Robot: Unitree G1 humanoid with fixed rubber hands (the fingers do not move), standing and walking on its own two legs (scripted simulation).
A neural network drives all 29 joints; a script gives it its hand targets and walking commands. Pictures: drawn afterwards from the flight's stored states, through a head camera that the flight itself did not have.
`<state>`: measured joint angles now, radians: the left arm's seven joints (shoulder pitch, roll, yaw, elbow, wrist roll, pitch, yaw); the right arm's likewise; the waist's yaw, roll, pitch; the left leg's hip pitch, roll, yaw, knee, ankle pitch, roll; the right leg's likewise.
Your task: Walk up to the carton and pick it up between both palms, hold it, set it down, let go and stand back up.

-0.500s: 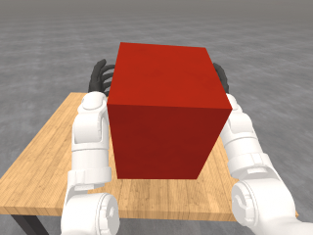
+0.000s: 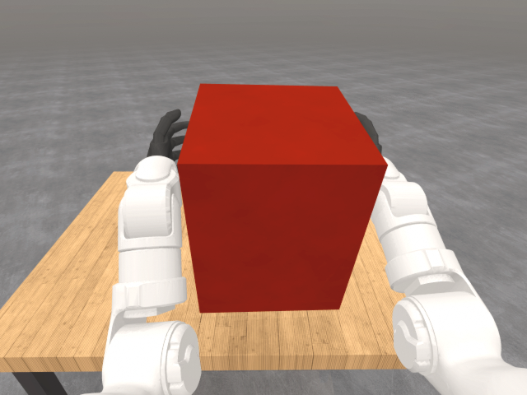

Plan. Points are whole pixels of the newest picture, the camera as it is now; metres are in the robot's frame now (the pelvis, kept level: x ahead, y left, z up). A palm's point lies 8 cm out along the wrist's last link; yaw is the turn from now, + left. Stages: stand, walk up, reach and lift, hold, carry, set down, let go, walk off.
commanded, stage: reach and lift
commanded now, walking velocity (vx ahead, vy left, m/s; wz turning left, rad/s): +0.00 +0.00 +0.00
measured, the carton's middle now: (270, 197) +0.33 +0.00 +0.23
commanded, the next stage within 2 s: hold in 0.10 s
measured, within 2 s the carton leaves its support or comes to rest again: neither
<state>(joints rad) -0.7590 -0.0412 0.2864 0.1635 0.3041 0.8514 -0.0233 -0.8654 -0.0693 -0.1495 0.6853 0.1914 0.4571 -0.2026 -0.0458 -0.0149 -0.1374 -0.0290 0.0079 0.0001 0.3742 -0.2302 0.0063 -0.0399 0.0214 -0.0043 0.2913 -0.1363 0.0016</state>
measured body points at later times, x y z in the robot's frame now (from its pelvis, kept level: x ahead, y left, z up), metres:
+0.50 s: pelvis +0.00 +0.00 +0.00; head -0.09 +0.02 +0.44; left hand +0.37 +0.15 +0.26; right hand +0.39 -0.14 +0.25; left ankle -0.01 +0.11 -0.75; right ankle +0.02 -0.12 -0.75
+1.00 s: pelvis -0.01 +0.00 +0.00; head -0.08 +0.00 +0.44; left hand +0.37 +0.14 +0.25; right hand +0.39 -0.16 +0.24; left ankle -0.01 +0.11 -0.75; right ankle +0.02 -0.12 -0.75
